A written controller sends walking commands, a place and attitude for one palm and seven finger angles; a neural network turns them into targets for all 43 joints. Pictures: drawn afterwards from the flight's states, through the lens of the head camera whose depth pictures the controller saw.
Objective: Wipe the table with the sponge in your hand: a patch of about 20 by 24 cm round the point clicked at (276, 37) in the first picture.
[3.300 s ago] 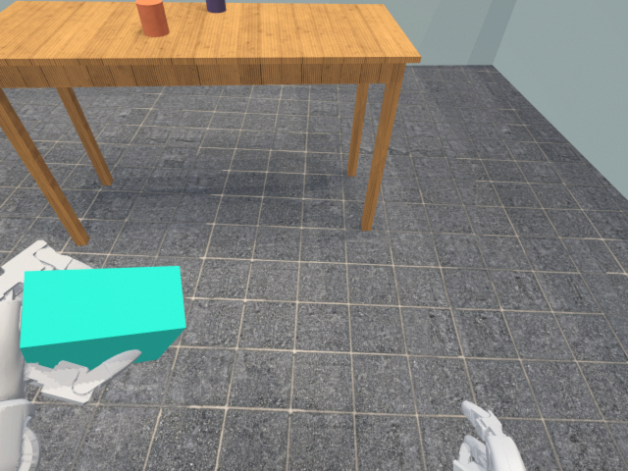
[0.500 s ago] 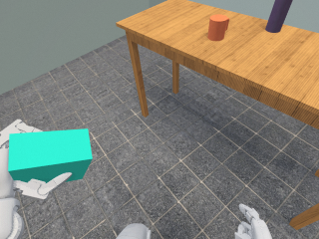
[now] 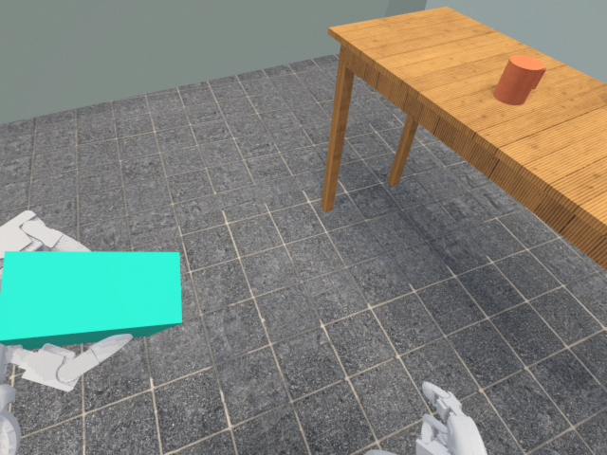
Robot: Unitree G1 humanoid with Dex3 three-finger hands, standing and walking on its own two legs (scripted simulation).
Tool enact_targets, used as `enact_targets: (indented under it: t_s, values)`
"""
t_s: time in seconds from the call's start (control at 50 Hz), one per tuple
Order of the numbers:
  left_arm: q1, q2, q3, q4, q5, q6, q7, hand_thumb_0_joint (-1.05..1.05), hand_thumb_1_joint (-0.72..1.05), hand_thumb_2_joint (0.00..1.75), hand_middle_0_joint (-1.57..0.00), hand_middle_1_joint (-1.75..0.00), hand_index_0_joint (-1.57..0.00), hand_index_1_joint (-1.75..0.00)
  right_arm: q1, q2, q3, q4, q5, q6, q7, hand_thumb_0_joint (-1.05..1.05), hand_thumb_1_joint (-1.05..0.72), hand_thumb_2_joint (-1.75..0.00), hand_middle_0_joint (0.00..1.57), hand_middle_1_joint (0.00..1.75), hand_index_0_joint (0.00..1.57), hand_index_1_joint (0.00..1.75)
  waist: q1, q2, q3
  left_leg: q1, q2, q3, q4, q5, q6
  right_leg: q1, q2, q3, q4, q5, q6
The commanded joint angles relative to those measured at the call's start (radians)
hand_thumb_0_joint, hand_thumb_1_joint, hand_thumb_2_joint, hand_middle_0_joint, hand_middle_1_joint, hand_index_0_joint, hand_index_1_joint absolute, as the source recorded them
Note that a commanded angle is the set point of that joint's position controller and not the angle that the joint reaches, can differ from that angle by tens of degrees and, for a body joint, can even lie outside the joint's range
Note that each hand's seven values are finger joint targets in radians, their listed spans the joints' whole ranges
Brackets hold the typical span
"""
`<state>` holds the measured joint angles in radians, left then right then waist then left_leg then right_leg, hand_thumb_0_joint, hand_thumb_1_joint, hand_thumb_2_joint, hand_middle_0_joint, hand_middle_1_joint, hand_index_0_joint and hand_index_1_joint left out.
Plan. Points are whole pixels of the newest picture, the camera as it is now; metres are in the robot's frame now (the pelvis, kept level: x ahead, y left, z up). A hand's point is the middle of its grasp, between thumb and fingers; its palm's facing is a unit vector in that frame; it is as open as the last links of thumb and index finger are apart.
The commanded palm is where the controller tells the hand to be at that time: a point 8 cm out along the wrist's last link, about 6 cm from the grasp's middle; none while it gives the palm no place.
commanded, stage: walk to a spot facing it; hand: left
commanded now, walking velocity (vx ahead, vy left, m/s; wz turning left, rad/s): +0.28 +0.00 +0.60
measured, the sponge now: (117, 302) +0.22 +0.20 +0.17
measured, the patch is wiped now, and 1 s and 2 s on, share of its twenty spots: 0.00 0.00 0.00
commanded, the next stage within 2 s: none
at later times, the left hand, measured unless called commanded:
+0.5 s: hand out of the picture +0.11 +0.25 +0.19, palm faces +0.65 -0.62 -0.44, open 9.9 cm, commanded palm +0.05 +0.28 +0.18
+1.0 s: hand out of the picture +0.13 +0.26 +0.17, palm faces +0.79 -0.44 -0.43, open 9.9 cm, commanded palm +0.06 +0.27 +0.18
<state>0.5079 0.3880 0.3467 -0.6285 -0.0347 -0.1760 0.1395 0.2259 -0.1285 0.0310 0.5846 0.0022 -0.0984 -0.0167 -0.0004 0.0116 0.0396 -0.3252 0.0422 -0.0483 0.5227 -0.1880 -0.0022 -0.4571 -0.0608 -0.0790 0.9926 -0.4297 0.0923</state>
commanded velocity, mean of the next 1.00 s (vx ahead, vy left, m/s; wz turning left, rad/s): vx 0.33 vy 0.00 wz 0.49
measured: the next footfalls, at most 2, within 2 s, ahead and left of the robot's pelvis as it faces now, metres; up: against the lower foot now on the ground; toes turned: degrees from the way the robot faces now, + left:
right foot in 0.14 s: +0.01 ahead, -0.13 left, +0.00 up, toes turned -1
left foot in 0.58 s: +0.01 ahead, +0.12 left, +0.00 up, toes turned +29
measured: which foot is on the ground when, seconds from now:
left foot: down 0.00-0.14, up 0.16-0.56, down 0.58-0.88, up 0.90-1.00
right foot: up 0.00-0.12, down 0.14-0.56, up 0.58-0.86, down 0.88-1.00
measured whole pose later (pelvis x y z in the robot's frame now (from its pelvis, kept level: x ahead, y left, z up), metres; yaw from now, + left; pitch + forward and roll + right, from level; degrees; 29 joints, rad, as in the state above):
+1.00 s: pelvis +0.07 -0.05 -0.01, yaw +32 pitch -3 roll +2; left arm 0.40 0.32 0.33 -0.46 -0.01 -0.19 0.14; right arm 0.19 -0.21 0.01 0.69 -0.01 -0.06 -0.05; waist 0.04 0.05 0.08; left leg -0.50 0.04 0.01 1.24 -0.43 -0.02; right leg -0.30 -0.14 -0.22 0.65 -0.30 -0.02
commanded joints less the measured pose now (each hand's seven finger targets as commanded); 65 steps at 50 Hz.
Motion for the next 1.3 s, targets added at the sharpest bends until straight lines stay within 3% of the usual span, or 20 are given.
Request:
enact_targets:
  t_s: [0.0, 0.08, 0.12, 0.14, 0.24, 0.5, 0.52, 0.54, 0.56, 0.58, 0.7, 0.82, 0.86, 0.88, 0.9, 1.0, 1.22, 1.24, 1.26, 1.28]
  values:
    - [-0.097, 0.105, 0.096, -0.121, -0.017, -0.043, 0.020, 0.00, 0.10, 1.30, -1.20, -1.60, -1.20, -1.60, -0.099, -0.196, -0.070, -0.123, 0.003, -0.048, -0.038, 0.00, -0.90, -0.90, 0.20, 0.30, 0.20, 0.30, -0.002, 0.258, -0.097, -0.063, 0.172, -0.234, -0.324, -0.410, 0.146, 0.160, 0.062, -0.060, -0.173, -0.064, -0.013]
    - [-0.132, 0.091, 0.071, -0.037, -0.003, -0.008, 0.009, 0.00, 0.10, 1.30, -1.20, -1.60, -1.20, -1.60, -0.119, -0.167, -0.052, -0.115, 0.004, -0.028, -0.041, 0.00, -0.90, -0.90, 0.20, 0.30, 0.20, 0.30, 0.045, 0.145, -0.094, -0.237, 0.073, -0.145, -0.088, -0.428, 0.092, 0.438, 0.033, -0.024, -0.612, -0.048, -0.073]
    - [-0.197, 0.219, 0.124, -0.052, -0.006, -0.001, 0.013, 0.00, 0.10, 1.30, -1.20, -1.60, -1.20, -1.60, -0.147, -0.145, -0.050, -0.116, -0.004, -0.023, -0.046, 0.00, -0.90, -0.90, 0.20, 0.30, 0.20, 0.30, 0.047, -0.313, -0.027, -0.519, -0.070, 0.046, 0.588, -0.367, -0.024, 0.397, -0.442, 0.565, -0.869, -0.206, -0.248]
    - [-0.243, 0.209, 0.122, -0.095, -0.014, -0.010, 0.023, 0.00, 0.10, 1.30, -1.20, -1.60, -1.20, -1.60, -0.155, -0.183, -0.063, -0.110, -0.025, -0.034, -0.044, 0.00, -0.90, -0.90, 0.20, 0.30, 0.20, 0.30, 0.027, -0.258, -0.036, -0.487, -0.027, -0.010, 0.750, -0.272, -0.040, 0.309, -0.467, 0.533, -0.872, -0.174, -0.252]
    - [-0.172, 0.167, 0.104, -0.071, 0.002, -0.042, 0.020, 0.00, 0.10, 1.30, -1.20, -1.60, -1.20, -1.60, -0.158, -0.172, -0.066, -0.100, -0.013, -0.006, -0.059, 0.00, -0.90, -0.90, 0.20, 0.30, 0.20, 0.30, 0.012, -0.114, 0.001, -0.403, 0.030, 0.079, 0.722, -0.135, -0.066, 0.330, -0.297, 0.064, -0.757, 0.318, -0.175]
    - [-0.139, 0.124, 0.098, -0.173, -0.016, -0.037, 0.080, 0.00, 0.10, 1.30, -1.20, -1.60, -1.20, -1.60, -0.049, -0.167, -0.090, -0.181, -0.013, -0.010, -0.058, 0.00, -0.90, -0.90, 0.20, 0.30, 0.20, 0.30, 0.000, -0.134, -0.185, 0.077, -0.067, 0.321, -0.042, -0.142, 0.003, 0.389, -0.285, -0.115, -0.342, 0.537, -0.166]
    - [-0.160, 0.138, 0.101, -0.194, -0.014, -0.053, 0.081, 0.00, 0.10, 1.30, -1.20, -1.60, -1.20, -1.60, -0.033, -0.183, -0.097, -0.184, -0.008, -0.011, -0.064, 0.00, -0.90, -0.90, 0.20, 0.30, 0.20, 0.30, -0.035, 0.006, -0.235, 0.317, -0.024, 0.234, -0.077, -0.060, 0.044, 0.206, -0.237, -0.152, -0.080, 0.545, -0.113]
    - [-0.158, 0.126, 0.095, -0.226, -0.012, -0.077, 0.079, 0.00, 0.10, 1.30, -1.20, -1.60, -1.20, -1.60, -0.054, -0.206, -0.103, -0.187, -0.009, -0.014, -0.058, 0.00, -0.90, -0.90, 0.20, 0.30, 0.20, 0.30, -0.035, 0.303, -0.242, 0.497, 0.227, -0.155, -0.123, 0.205, 0.174, -0.091, -0.079, -0.153, 0.209, 0.045, -0.040]
    - [-0.201, 0.151, 0.101, -0.251, 0.002, -0.099, 0.079, 0.00, 0.10, 1.30, -1.20, -1.60, -1.20, -1.60, -0.057, -0.208, -0.092, -0.186, -0.001, -0.027, -0.036, 0.00, -0.90, -0.90, 0.20, 0.30, 0.20, 0.30, -0.026, 0.344, -0.223, 0.526, 0.403, -0.490, -0.171, 0.486, 0.287, -0.259, -0.007, -0.047, 0.385, -0.238, -0.051]
    - [-0.187, 0.200, 0.130, -0.123, 0.017, -0.103, 0.050, 0.00, 0.10, 1.30, -1.20, -1.60, -1.20, -1.60, -0.066, -0.209, -0.101, -0.162, 0.009, -0.035, -0.028, 0.00, -0.90, -0.90, 0.20, 0.30, 0.20, 0.30, -0.021, 0.189, -0.158, 0.435, 0.421, -0.508, -0.177, 0.329, 0.308, -0.330, -0.055, 0.055, 0.415, -0.177, -0.061]
    - [-0.053, 0.143, 0.154, -0.269, -0.004, -0.118, 0.026, 0.00, 0.10, 1.30, -1.20, -1.60, -1.20, -1.60, -0.108, -0.168, -0.085, -0.124, 0.013, -0.059, -0.024, 0.00, -0.90, -0.90, 0.20, 0.30, 0.20, 0.30, 0.019, 0.272, -0.100, 0.028, 0.211, -0.057, -0.251, -0.076, 0.189, -0.041, -0.084, -0.032, 0.009, 0.060, -0.026]
    - [-0.127, 0.102, 0.111, -0.017, 0.007, -0.079, 0.019, 0.00, 0.10, 1.30, -1.20, -1.60, -1.20, -1.60, -0.094, -0.170, -0.072, -0.090, 0.006, -0.059, -0.055, 0.00, -0.90, -0.90, 0.20, 0.30, 0.20, 0.30, 0.024, 0.136, -0.087, -0.088, 0.159, 0.006, -0.066, -0.339, 0.116, 0.317, 0.021, -0.136, -0.437, 0.086, -0.014]
    - [-0.196, 0.151, 0.118, 0.011, 0.024, -0.054, 0.025, 0.00, 0.10, 1.30, -1.20, -1.60, -1.20, -1.60, -0.092, -0.130, -0.065, -0.095, 0.012, -0.041, -0.058, 0.00, -0.90, -0.90, 0.20, 0.30, 0.20, 0.30, 0.033, -0.301, -0.106, -0.349, -0.016, 0.140, 0.468, -0.417, 0.035, 0.473, -0.278, 0.328, -0.700, -0.145, -0.148]
    - [-0.199, 0.183, 0.139, 0.024, 0.012, -0.041, 0.031, 0.00, 0.10, 1.30, -1.20, -1.60, -1.20, -1.60, -0.141, -0.159, -0.069, -0.114, 0.003, -0.047, -0.055, 0.00, -0.90, -0.90, 0.20, 0.30, 0.20, 0.30, 0.058, -0.379, -0.098, -0.453, -0.044, 0.061, 0.721, -0.416, 0.013, 0.461, -0.460, 0.627, -0.812, -0.170, -0.241]
    - [-0.251, 0.195, 0.140, -0.022, 0.006, -0.057, 0.030, 0.00, 0.10, 1.30, -1.20, -1.60, -1.20, -1.60, -0.145, -0.173, -0.075, -0.106, -0.006, -0.052, -0.050, 0.00, -0.90, -0.90, 0.20, 0.30, 0.20, 0.30, 0.035, -0.320, -0.056, -0.439, 0.003, -0.001, 0.817, -0.323, 0.002, 0.387, -0.466, 0.637, -0.834, -0.190, -0.257]
    - [-0.167, 0.168, 0.127, -0.097, 0.012, -0.080, 0.022, 0.00, 0.10, 1.30, -1.20, -1.60, -1.20, -1.60, -0.167, -0.172, -0.068, -0.099, -0.003, -0.012, -0.051, 0.00, -0.90, -0.90, 0.20, 0.30, 0.20, 0.30, 0.017, -0.165, -0.050, -0.316, 0.062, 0.082, 0.685, -0.168, -0.037, 0.312, -0.344, 0.072, -0.742, 0.177, -0.190]
    - [-0.078, 0.148, 0.150, -0.202, -0.014, -0.062, 0.077, 0.00, 0.10, 1.30, -1.20, -1.60, -1.20, -1.60, -0.049, -0.168, -0.104, -0.183, -0.007, 0.002, -0.050, 0.00, -0.90, -0.90, 0.20, 0.30, 0.20, 0.30, -0.015, -0.092, -0.174, 0.123, -0.045, 0.302, -0.020, -0.089, -0.008, 0.300, -0.291, -0.146, -0.307, 0.476, -0.141]
    - [-0.111, 0.143, 0.139, -0.231, -0.011, -0.078, 0.077, 0.00, 0.10, 1.30, -1.20, -1.60, -1.20, -1.60, -0.042, -0.188, -0.113, -0.186, 0.000, 0.001, -0.055, 0.00, -0.90, -0.90, 0.20, 0.30, 0.20, 0.30, -0.039, 0.092, -0.213, 0.302, 0.023, 0.153, -0.078, -0.048, 0.045, 0.143, -0.229, -0.164, -0.039, 0.423, -0.094]
    - [-0.117, 0.136, 0.132, -0.257, -0.013, -0.104, 0.071, 0.00, 0.10, 1.30, -1.20, -1.60, -1.20, -1.60, -0.070, -0.211, -0.114, -0.192, -0.002, -0.008, -0.048, 0.00, -0.90, -0.90, 0.20, 0.30, 0.20, 0.30, -0.025, 0.407, -0.201, 0.417, 0.304, -0.299, -0.142, 0.327, 0.198, -0.135, -0.049, -0.138, 0.245, -0.134, -0.023]
    - [-0.168, 0.180, 0.142, -0.241, 0.010, -0.131, 0.060, 0.00, 0.10, 1.30, -1.20, -1.60, -1.20, -1.60, -0.066, -0.201, -0.104, -0.180, 0.001, -0.029, -0.033, 0.00, -0.90, -0.90, 0.20, 0.30, 0.20, 0.30, -0.022, 0.352, -0.183, 0.405, 0.425, -0.555, -0.171, 0.442, 0.286, -0.238, -0.035, -0.013, 0.373, -0.250, -0.043]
